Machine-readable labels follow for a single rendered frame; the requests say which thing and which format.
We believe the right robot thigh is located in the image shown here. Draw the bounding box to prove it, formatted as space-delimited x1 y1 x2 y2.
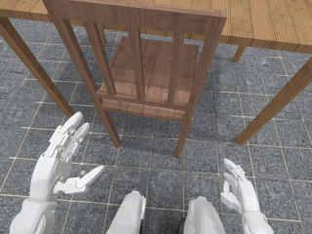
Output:
187 199 226 234

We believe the robot right forearm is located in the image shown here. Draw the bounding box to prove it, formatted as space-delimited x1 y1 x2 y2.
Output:
241 211 274 234

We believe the robot right hand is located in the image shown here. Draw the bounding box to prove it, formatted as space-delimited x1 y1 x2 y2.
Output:
220 158 260 215

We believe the table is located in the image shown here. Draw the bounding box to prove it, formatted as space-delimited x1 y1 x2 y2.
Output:
0 0 312 145

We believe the robot left hand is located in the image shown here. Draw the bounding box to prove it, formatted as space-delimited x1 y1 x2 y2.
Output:
29 111 105 202

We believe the right robot shin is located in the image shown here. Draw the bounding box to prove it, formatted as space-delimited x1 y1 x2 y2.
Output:
183 196 207 234

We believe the robot left forearm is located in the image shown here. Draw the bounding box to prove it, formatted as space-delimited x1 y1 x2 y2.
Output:
9 198 59 234

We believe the chair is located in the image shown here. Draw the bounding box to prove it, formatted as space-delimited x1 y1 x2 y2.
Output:
42 0 227 158

